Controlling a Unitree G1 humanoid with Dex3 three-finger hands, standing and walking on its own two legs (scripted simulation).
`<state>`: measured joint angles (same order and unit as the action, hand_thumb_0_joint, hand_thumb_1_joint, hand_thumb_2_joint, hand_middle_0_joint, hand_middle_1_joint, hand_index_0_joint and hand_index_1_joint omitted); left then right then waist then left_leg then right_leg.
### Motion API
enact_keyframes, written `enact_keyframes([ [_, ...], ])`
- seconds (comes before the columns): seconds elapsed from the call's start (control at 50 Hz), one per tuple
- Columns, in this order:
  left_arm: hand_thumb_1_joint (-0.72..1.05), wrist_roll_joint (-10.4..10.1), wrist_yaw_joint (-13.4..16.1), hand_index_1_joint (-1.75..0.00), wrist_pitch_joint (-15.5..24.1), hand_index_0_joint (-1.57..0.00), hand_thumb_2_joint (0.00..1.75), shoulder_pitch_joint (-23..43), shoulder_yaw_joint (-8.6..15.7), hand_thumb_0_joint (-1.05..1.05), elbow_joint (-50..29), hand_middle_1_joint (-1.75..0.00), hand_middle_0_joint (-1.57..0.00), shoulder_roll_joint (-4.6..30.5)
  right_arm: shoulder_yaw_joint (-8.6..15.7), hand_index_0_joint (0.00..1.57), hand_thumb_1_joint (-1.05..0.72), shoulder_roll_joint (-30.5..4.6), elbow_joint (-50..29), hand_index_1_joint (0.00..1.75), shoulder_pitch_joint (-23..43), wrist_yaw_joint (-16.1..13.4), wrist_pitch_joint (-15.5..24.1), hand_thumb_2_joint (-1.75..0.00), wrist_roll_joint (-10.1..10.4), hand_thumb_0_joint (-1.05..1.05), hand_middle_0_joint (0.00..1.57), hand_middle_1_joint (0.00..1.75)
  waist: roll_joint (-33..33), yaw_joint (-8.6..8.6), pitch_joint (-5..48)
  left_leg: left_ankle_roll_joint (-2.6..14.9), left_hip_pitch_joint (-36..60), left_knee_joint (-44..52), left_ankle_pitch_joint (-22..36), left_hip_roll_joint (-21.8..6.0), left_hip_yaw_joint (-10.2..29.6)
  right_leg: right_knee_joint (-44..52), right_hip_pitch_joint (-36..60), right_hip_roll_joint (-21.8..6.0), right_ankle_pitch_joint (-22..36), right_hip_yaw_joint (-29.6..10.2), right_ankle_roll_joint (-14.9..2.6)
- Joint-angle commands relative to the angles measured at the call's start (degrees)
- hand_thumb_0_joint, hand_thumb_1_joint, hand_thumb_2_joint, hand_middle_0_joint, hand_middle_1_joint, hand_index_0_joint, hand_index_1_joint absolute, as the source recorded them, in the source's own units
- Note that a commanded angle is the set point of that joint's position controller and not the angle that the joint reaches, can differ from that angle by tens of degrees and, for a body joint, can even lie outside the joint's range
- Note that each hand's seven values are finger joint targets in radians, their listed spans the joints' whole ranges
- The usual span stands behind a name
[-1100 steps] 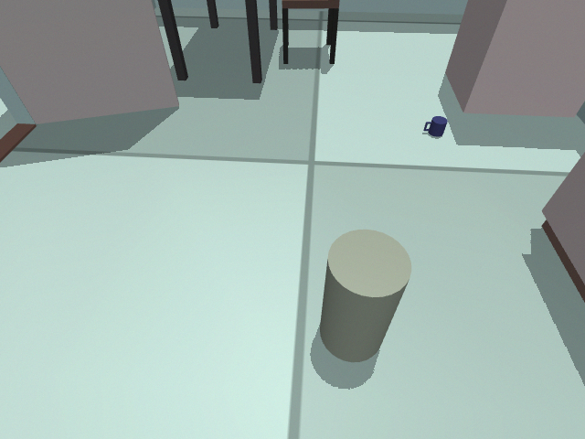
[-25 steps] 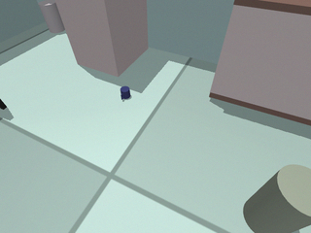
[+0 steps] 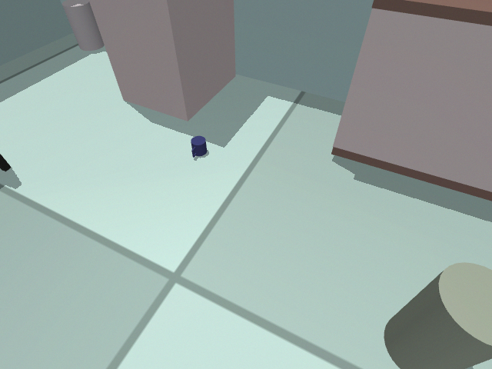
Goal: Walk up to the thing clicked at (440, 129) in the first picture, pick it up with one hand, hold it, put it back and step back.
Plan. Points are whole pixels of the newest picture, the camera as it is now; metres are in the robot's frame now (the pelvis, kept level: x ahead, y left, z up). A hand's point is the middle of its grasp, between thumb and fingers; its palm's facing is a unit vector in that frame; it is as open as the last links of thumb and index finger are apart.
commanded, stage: stand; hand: left
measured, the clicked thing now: (197, 147) +1.44 +0.32 -0.74
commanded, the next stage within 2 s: walk up in 1.14 s
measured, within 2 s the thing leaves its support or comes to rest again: neither
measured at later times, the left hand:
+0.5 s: hand out of the picture +0.08 +0.25 -0.16, palm faces -0.02 -0.94 -0.34, open 7.4 cm
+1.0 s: hand out of the picture +0.08 +0.25 -0.16, palm faces -0.03 -0.94 -0.34, open 7.4 cm
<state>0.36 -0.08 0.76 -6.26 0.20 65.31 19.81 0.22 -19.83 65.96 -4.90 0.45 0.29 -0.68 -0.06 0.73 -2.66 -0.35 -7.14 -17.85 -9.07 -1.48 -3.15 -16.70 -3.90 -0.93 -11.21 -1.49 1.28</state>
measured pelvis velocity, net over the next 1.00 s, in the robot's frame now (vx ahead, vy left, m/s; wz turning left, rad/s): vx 0.01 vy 0.00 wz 0.00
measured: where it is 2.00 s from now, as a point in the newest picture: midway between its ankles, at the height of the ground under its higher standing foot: (259, 364)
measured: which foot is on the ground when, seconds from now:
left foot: down 0.00-1.00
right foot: down 0.00-1.00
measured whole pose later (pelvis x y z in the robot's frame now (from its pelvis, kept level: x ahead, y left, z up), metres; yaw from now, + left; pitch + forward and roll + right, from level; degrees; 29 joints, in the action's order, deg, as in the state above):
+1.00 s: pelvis +0.01 +0.00 +0.00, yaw +0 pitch -2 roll +0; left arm 0.5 0.0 0.7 -7.0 0.1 64.5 20.0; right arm 0.2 -19.8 65.1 -5.5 0.3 0.3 -0.7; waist -0.1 0.5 -2.5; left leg -0.2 -6.5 -17.9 -9.7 -1.2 -3.0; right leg -16.7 -3.2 -1.2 -11.9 -1.3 1.4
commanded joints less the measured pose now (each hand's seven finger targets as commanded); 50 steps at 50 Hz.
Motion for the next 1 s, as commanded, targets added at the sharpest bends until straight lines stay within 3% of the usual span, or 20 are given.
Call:
enact_keyframes([
  [0.0, 0.9, 0.2, 0.7, -0.3, 1.1, -0.2, 0.9, 2.4, 2.0, 0.0, -3.6, -0.3, -0.2, 12.1, 2.3, 0.2, -0.9, -12.3, -3.5, 0.3, 2.9, -0.6, 1.5, -0.9, 0.1, 0.0, 0.2, 0.3, 0.1, -0.33, 4.5, 1.34, 3.7, 2.4, 7.1, -6.9, 6.0, 2.5, -3.1, -6.6, 7.8, -3.9, -2.1],
  [0.04, 0.9, 0.0, 0.7, -0.3, 1.0, -0.2, 0.9, 2.4, 2.1, 0.0, -3.5, -0.3, -0.2, 12.3, 2.3, 0.2, -0.9, -12.4, -3.3, 0.3, 2.4, -0.6, 1.5, -0.9, 0.1, 0.0, 0.2, 0.3, 0.3, -0.23, 4.1, 1.16, 3.2, 2.6, 6.5, -6.8, 6.1, 2.6, -2.8, -6.8, 7.3, -4.1, -2.2],
  [0.12, 0.9, 0.1, 0.7, -0.3, 1.0, -0.2, 0.9, 1.9, 1.9, 0.0, -3.5, -0.3, -0.2, 12.0, 2.3, 0.2, -0.9, -12.5, -3.4, 0.3, 2.8, -0.7, 1.7, -0.9, 0.3, 0.0, 0.2, 0.3, 0.6, -0.46, 4.8, 1.31, 4.4, 1.9, 11.1, -7.0, 6.1, 2.0, -2.2, -6.7, 10.6, -3.7, -2.11],
  [0.24, 0.9, 0.1, 0.8, -0.3, 0.9, -0.2, 0.9, 2.1, 2.1, 0.0, -3.5, -0.3, -0.2, 12.6, 2.3, 0.2, -0.9, -12.1, -3.4, 0.3, 2.2, -0.8, 1.7, -0.9, 0.2, 0.0, 0.2, 0.3, -0.6, -0.21, 5.2, 1.24, 5.4, 2.0, 11.6, -7.1, 6.1, 1.4, -2.5, -6.7, 10.7, -3.5, -2.28],
  [0.34, 0.9, 0.1, 0.8, -0.3, 0.9, -0.2, 0.9, 1.2, 1.9, 0.0, -3.4, -0.3, -0.2, 11.7, 2.4, 0.2, -0.9, -12.6, -3.6, 0.3, 2.8, -0.8, 1.6, -0.9, 0.3, 0.0, 0.2, 0.3, 0.1, -0.61, 3.7, 1.34, 4.6, 1.9, 11.1, -7.0, 6.0, 2.0, -2.9, -6.7, 10.2, -3.5, -2.02],
  [0.42, 0.9, 0.1, 0.9, -0.3, 1.0, -0.2, 0.9, 1.5, 2.0, 0.0, -3.5, -0.3, -0.2, 12.4, 2.3, 0.2, -0.9, -12.2, -3.6, 0.3, 2.2, -0.7, 1.3, -0.9, 0.2, 0.0, 0.2, 0.3, -0.5, -0.29, 2.8, 1.13, 2.8, 2.5, 7.4, -6.5, 6.1, 2.9, -2.8, -6.7, 7.6, -3.6, -1.94],
  [0.76, 0.9, 0.3, 0.9, -0.3, 1.1, -0.2, 0.9, 1.1, 1.9, 0.0, -4.2, -0.3, -0.2, 12.2, 2.4, 0.2, -0.9, -12.6, -3.9, 0.3, 2.0, -0.8, 1.5, -0.9, 0.3, 0.0, 0.2, 0.3, 0.5, -0.34, 5.5, 1.53, 5.5, 0.9, 12.9, -7.0, 5.7, 2.1, -1.5, -7.1, 13.3, -3.5, -2.1],
  [0.88, 0.9, 0.2, 0.8, -0.3, 0.9, -0.2, 0.9, 0.9, 2.0, 0.0, -3.9, -0.3, -0.2, 12.3, 2.4, 0.2, -0.9, -12.5, -3.9, 0.3, 1.9, -0.8, 1.4, -0.9, 0.2, 0.0, 0.2, 0.3, 0.6, -0.38, 3.2, 1.33, 4.1, 2.3, 7.9, -6.7, 5.9, 2.7, -3.1, -6.7, 8.0, -3.5, -2.15],
  [0.98, 0.9, 0.2, 0.8, -0.3, 0.9, -0.2, 0.9, 0.7, 2.1, 0.0, -3.9, -0.3, -0.2, 12.4, 2.5, 0.2, -0.9, -12.4, -3.9, 0.3, 2.0, -0.7, 1.3, -0.9, 0.3, 0.0, 0.2, 0.3, -0.6, -0.52, 3.2, 1.33, 3.7, 2.6, 7.6, -6.7, 6.2, 2.8, -2.8, -6.6, 7.3, -3.5, -2.17],
])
